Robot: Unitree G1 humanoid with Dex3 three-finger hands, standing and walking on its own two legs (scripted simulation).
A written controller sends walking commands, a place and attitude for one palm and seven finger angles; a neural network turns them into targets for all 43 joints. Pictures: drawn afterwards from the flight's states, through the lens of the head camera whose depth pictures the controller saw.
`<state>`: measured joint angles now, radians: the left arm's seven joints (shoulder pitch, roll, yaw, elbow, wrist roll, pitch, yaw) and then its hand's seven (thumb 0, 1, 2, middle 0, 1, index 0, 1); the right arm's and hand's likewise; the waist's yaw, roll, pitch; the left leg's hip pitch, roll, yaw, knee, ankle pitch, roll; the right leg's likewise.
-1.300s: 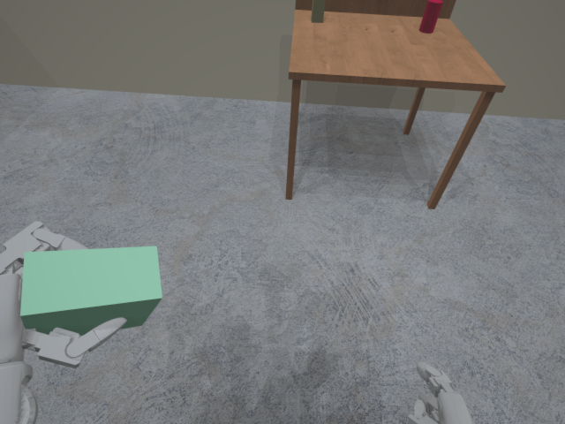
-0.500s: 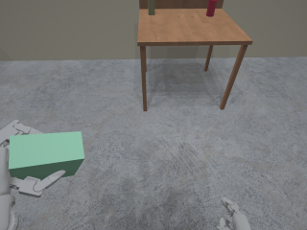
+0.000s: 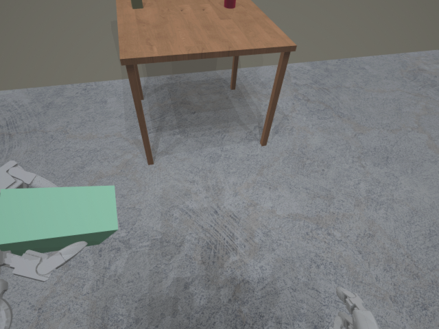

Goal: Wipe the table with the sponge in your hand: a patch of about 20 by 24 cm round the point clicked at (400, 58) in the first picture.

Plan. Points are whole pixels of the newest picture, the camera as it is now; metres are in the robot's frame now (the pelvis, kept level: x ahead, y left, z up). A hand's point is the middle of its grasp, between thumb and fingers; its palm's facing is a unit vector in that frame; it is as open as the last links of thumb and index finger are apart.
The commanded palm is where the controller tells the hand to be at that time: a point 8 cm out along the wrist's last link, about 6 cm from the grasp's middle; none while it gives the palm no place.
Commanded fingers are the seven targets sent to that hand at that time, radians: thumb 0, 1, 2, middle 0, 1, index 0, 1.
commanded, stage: walk to a spot facing it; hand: left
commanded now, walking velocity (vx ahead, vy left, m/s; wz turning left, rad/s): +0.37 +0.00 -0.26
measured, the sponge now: (75, 220) +0.22 +0.22 +0.15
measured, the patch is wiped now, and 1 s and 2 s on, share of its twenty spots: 0.00 0.00 0.00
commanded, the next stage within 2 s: turn to face it in 1.54 s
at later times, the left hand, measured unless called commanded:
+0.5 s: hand (160, 126) +0.40 +0.14 +0.17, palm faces +0.26 -0.84 -0.49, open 9.9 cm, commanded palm +0.34 +0.20 +0.19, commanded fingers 0.00 0.10 1.30 -1.20 -1.60 -1.20 -1.60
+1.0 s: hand (183, 67) +0.56 +0.12 +0.20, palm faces +0.28 -0.85 -0.45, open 9.9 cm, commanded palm +0.51 +0.18 +0.19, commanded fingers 0.00 0.10 1.30 -1.20 -1.60 -1.20 -1.60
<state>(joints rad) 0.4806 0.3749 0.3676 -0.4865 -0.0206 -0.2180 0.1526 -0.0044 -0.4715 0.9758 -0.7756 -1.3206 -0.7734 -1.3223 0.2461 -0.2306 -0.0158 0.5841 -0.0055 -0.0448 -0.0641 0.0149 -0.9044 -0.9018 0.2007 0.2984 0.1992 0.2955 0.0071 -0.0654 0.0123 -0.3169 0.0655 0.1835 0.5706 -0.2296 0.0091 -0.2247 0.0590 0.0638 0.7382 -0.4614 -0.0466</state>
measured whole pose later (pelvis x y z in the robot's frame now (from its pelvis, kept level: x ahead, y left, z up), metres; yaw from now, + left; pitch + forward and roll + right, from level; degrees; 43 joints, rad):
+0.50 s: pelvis +0.15 -0.06 +0.00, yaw -6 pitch -1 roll +0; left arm 0.48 0.35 0.37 -0.56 -0.01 -0.21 0.13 0.00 -0.47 0.98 -0.78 -1.32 -0.77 -1.32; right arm 0.16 -0.25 -0.03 0.65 0.00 -0.02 -0.04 0.02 -0.90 -0.90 0.20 0.30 0.20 0.30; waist -0.03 0.04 0.12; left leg -0.54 0.13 0.04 1.30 -0.41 -0.03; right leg -0.33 -0.03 -0.19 0.64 -0.30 -0.06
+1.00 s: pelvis +0.31 -0.08 +0.01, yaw -8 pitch +0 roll +0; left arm 0.48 0.37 0.37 -0.55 -0.02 -0.22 0.14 0.00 -0.47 0.98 -0.78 -1.32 -0.77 -1.32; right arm 0.20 -0.09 0.05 0.58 -0.01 -0.09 -0.04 0.01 -0.90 -0.90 0.21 0.30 0.20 0.30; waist 0.01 0.03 0.06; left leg -0.25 0.16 0.18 0.53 -0.25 -0.03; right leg -0.45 -0.10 -0.13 0.84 -0.38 0.03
